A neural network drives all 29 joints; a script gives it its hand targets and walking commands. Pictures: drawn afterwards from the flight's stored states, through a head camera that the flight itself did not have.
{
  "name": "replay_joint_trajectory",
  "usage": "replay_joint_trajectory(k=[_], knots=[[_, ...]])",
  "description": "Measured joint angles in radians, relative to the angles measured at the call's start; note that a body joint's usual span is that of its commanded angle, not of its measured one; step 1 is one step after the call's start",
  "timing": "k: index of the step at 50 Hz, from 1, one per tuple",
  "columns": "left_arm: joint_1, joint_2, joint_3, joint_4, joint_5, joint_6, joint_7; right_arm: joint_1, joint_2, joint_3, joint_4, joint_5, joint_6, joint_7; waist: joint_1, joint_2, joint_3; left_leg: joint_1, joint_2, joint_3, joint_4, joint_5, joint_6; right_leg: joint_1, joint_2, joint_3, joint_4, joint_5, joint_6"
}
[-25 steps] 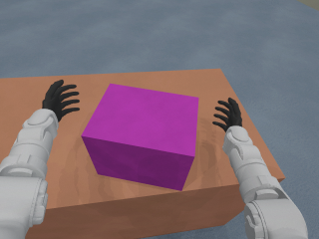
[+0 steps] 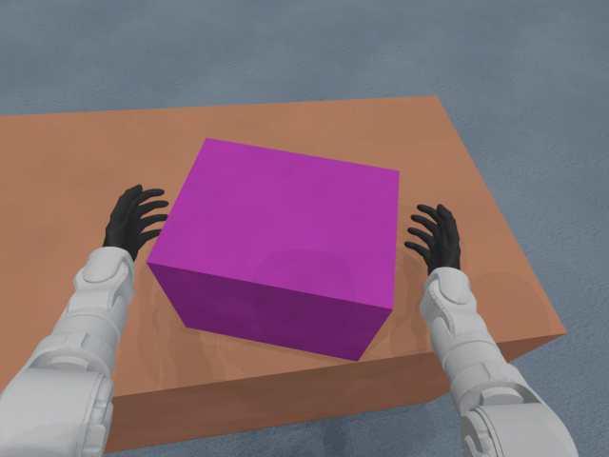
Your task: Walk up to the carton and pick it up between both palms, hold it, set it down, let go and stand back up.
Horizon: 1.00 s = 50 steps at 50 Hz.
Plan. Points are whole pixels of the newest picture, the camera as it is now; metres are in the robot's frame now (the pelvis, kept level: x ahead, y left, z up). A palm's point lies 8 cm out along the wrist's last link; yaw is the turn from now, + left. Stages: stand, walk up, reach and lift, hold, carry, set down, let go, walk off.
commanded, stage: reach and lift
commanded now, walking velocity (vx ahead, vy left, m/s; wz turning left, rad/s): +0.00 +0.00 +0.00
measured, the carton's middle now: (285, 254) +0.40 -0.01 +0.00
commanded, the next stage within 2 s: none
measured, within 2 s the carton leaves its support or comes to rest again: neither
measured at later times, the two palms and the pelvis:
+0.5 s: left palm (145, 236) +0.42 +0.17 +0.03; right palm (420, 256) +0.36 -0.20 +0.02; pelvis -0.01 +0.00 +0.00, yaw +0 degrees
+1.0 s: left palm (147, 234) +0.42 +0.17 +0.03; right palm (419, 257) +0.36 -0.19 +0.02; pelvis -0.01 +0.00 +0.00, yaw +0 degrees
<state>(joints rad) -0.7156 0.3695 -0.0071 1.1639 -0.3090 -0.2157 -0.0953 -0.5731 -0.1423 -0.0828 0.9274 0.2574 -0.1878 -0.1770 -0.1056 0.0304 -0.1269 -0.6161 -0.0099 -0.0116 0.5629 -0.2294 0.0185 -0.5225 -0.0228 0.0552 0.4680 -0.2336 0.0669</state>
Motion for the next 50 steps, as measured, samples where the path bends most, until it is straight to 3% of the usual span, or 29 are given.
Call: replay_joint_trajectory(k=[12, 18, 27, 50], knots=[[-0.031, -0.038, 0.000, 0.002, 0.037, -0.001, -0.003, -0.012, 0.012, 0.002, 0.019, 0.000, -0.004, -0.008, 0.000, 0.001, -0.016, -0.001, 0.000, 0.000, 0.001, 0.003, 0.006, 0.000, 0.000, 0.000, 0.000, 0.006, 0.002], [-0.059, -0.073, 0.000, 0.027, 0.072, -0.001, 0.000, -0.035, 0.044, 0.003, 0.030, -0.038, -0.003, -0.016, 0.000, 0.001, -0.012, -0.001, 0.000, 0.000, 0.001, 0.007, 0.008, 0.000, 0.000, 0.000, 0.000, 0.010, 0.003], [-0.083, -0.073, 0.000, 0.079, 0.084, -0.001, 0.035, -0.084, 0.070, 0.002, 0.085, -0.076, -0.004, -0.045, 0.000, 0.001, -0.010, -0.001, 0.000, 0.000, 0.002, 0.007, 0.007, 0.000, 0.000, 0.000, 0.000, 0.010, 0.002], [-0.094, -0.074, 0.000, 0.101, 0.145, -0.045, 0.010, -0.089, 0.090, -0.045, 0.099, -0.144, -0.014, -0.055, 0.000, 0.001, -0.012, -0.003, 0.000, 0.000, 0.003, 0.007, 0.007, -0.001, 0.000, -0.001, 0.000, 0.010, 0.002]])
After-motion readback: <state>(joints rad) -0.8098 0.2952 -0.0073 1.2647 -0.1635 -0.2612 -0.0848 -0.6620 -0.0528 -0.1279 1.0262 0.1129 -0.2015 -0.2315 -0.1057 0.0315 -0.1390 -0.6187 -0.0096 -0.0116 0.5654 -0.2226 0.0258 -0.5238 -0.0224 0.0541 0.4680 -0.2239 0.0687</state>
